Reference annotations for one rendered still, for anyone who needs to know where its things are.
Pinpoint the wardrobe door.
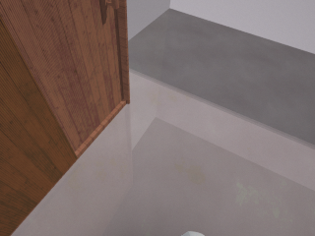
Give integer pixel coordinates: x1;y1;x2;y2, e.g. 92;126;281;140
0;15;78;236
0;0;124;151

